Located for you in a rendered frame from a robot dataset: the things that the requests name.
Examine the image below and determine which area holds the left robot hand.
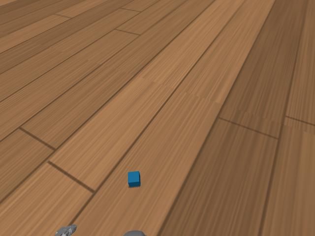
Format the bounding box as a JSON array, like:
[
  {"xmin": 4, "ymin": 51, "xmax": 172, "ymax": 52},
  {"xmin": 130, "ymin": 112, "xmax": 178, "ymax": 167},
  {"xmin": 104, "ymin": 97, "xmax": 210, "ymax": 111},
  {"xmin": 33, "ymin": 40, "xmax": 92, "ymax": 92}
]
[{"xmin": 54, "ymin": 225, "xmax": 77, "ymax": 236}]

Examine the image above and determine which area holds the cube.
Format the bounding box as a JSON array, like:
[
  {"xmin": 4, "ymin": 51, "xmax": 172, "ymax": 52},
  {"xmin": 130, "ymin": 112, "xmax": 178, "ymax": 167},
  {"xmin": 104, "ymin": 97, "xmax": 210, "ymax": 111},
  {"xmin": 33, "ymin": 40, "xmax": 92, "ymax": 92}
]
[{"xmin": 128, "ymin": 171, "xmax": 141, "ymax": 187}]

